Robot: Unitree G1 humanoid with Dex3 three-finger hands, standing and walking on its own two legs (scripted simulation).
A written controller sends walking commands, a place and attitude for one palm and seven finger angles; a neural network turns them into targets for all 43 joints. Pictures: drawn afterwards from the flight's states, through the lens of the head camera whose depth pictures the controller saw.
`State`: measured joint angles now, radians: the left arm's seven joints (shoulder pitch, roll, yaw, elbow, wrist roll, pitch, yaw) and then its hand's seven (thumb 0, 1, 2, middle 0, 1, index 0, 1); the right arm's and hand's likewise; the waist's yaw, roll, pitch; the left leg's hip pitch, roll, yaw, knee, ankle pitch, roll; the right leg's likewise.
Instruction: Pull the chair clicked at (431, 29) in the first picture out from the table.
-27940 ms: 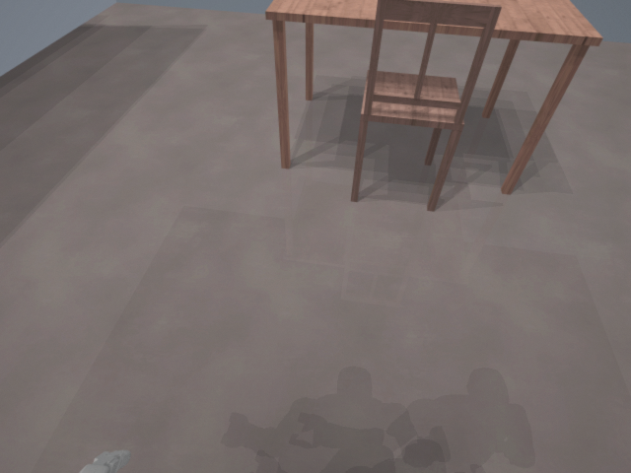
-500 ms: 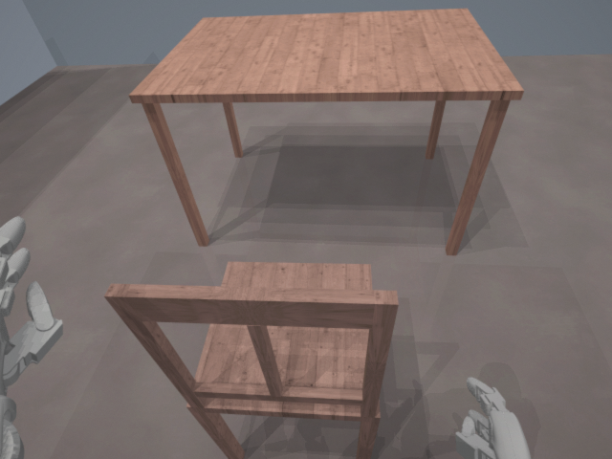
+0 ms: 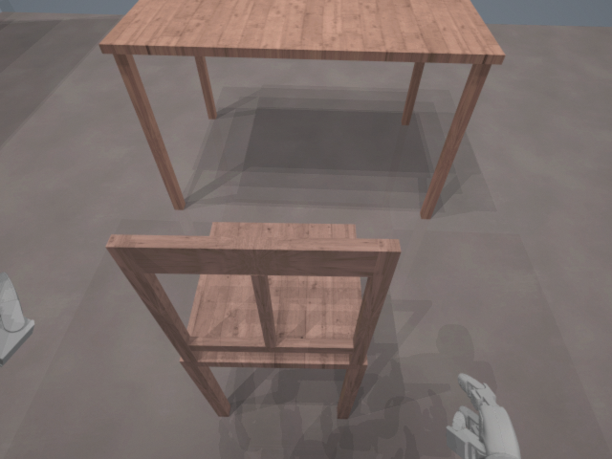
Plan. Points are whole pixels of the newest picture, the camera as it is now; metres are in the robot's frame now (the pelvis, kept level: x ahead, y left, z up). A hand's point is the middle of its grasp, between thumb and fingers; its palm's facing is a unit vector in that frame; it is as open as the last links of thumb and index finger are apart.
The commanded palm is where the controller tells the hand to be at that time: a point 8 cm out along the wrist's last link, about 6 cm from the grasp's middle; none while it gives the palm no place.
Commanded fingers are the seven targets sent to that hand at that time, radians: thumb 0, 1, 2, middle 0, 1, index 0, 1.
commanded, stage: step back with the hand held close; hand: left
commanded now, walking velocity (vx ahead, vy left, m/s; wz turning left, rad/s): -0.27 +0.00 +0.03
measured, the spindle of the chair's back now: (265, 311) +0.35 +0.10 -0.09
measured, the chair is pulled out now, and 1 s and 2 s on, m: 0.65 0.65 0.65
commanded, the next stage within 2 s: stop stepping back and stand still in 1.22 s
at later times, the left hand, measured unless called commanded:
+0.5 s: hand out of the picture +0.14 +0.28 +0.17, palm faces +0.51 -0.70 -0.50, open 7.4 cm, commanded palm +0.08 +0.30 +0.18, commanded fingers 0.00 0.90 0.90 -0.20 -0.30 -0.20 -0.30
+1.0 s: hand (10, 411) +0.12 +0.24 +0.18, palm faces +0.42 -0.75 -0.51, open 7.4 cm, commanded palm +0.05 +0.28 +0.18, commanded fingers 0.00 0.90 0.90 -0.20 -0.30 -0.20 -0.30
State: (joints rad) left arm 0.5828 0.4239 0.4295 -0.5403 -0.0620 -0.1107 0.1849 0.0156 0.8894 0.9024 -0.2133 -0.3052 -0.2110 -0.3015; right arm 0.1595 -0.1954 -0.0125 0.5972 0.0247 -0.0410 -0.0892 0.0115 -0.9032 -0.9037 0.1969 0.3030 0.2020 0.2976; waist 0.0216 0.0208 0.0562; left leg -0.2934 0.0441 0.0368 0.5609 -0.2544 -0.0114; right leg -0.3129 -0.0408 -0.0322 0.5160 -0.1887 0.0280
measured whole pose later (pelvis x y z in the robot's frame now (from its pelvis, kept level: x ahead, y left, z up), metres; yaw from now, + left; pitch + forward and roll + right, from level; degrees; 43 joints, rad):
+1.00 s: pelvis -0.09 -0.03 -0.01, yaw +0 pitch +3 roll -4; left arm 0.51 0.44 0.47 -0.58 -0.06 -0.26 0.16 0.02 0.89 0.90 -0.21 -0.30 -0.21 -0.30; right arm 0.12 -0.18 -0.01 0.68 -0.02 -0.20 -0.05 0.01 -0.90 -0.90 0.20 0.30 0.20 0.30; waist 0.04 0.06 0.08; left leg -0.54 0.14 -0.02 0.57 -0.09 -0.04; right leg -0.17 0.06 -0.01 0.48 -0.39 0.01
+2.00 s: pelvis -0.28 -0.12 +0.00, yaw +3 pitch +0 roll +1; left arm 0.58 0.47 0.49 -0.48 0.00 -0.28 0.14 0.01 0.88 0.90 -0.22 -0.31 -0.21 -0.30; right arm 0.33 -0.21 -0.06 0.66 0.03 -0.15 -0.05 0.01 -0.90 -0.90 0.19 0.30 0.20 0.30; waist -0.02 0.03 -0.05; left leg -0.20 0.06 0.06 0.56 -0.36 -0.02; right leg -0.34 -0.01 -0.11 0.76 -0.41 -0.02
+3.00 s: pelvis -0.26 -0.08 +0.01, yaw +1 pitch -1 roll -1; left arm 0.59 0.45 0.45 -0.49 -0.05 -0.23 0.16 0.01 0.89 0.90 -0.21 -0.30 -0.21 -0.30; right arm 0.18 -0.20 -0.02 0.59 0.03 -0.09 -0.04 0.01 -0.90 -0.90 0.20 0.30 0.20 0.30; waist -0.02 0.01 0.08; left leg -0.18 0.02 0.08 0.47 -0.28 0.03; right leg -0.17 -0.01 -0.09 0.42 -0.23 0.00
